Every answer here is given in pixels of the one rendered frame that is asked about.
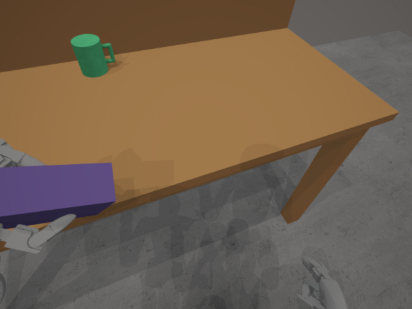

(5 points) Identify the robot left hand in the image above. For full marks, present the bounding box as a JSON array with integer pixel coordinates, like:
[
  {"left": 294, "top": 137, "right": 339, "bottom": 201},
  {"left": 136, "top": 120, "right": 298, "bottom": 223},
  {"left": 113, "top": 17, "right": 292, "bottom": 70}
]
[{"left": 0, "top": 139, "right": 77, "bottom": 254}]

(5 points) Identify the robot right hand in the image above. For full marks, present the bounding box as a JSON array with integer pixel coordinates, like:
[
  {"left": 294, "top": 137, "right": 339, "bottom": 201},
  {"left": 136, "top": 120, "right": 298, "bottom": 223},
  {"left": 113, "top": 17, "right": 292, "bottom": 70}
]
[{"left": 298, "top": 256, "right": 348, "bottom": 309}]

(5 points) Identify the sponge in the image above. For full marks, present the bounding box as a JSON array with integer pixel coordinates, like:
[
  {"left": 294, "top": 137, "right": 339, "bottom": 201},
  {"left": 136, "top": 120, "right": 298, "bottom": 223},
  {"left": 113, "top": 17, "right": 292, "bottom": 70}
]
[{"left": 0, "top": 163, "right": 116, "bottom": 229}]

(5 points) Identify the table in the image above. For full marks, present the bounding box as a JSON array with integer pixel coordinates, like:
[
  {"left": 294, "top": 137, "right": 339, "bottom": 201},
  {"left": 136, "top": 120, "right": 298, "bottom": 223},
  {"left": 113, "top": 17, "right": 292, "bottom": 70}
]
[{"left": 0, "top": 0, "right": 399, "bottom": 252}]

